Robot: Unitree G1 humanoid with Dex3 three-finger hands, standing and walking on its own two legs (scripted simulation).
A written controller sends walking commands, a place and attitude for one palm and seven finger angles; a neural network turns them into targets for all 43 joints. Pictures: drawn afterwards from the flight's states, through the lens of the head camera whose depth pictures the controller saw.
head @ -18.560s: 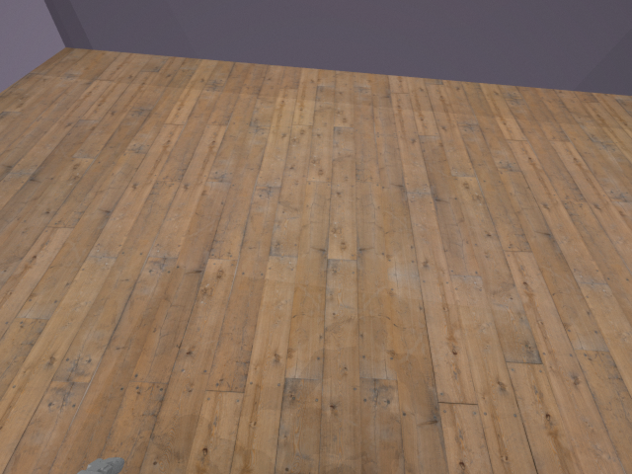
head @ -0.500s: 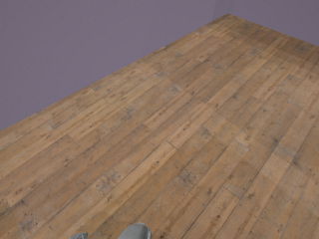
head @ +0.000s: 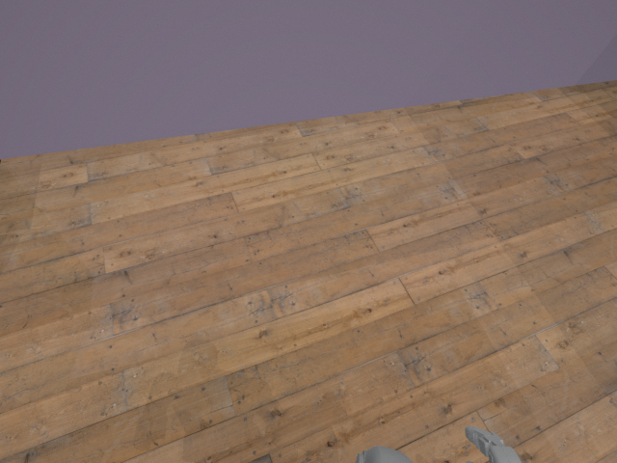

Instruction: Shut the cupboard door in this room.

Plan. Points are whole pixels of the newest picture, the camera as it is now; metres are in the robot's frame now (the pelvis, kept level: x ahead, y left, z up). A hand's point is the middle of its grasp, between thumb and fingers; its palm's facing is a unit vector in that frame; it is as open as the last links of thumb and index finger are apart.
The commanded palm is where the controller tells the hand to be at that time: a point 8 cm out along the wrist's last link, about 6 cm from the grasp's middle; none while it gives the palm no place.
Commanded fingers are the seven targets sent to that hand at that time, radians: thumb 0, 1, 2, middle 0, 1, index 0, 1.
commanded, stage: walk to a spot facing it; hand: left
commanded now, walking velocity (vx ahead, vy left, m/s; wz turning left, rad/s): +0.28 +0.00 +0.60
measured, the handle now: out of the picture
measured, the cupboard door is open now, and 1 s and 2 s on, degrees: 75 75 75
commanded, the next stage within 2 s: turn to face it in 1.96 s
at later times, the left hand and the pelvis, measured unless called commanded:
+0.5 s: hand out of the picture +0.06 +0.15 -0.14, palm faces +0.34 -0.90 -0.26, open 7.4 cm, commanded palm none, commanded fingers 0.00 0.90 0.90 -0.20 -0.30 -0.20 -0.30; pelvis +0.09 -0.04 +0.01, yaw +19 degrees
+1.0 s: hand (121, 420) +0.17 +0.29 -0.17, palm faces +0.57 -0.80 -0.19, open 7.4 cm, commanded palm none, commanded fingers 0.00 0.90 0.90 -0.20 -0.30 -0.20 -0.30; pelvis +0.24 +0.11 +0.00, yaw +32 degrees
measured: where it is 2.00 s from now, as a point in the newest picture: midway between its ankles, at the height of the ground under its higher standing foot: (223, 318)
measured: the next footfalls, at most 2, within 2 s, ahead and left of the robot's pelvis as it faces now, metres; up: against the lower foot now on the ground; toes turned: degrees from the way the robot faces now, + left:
right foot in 0.28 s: +0.11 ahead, -0.14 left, +0.00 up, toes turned +5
left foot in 0.78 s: +0.23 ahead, +0.18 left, +0.00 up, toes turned +36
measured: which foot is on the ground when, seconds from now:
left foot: down 0.00-0.28, up 0.30-0.76, down 0.78-1.00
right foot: up 0.00-0.26, down 0.28-0.78, up 0.80-1.00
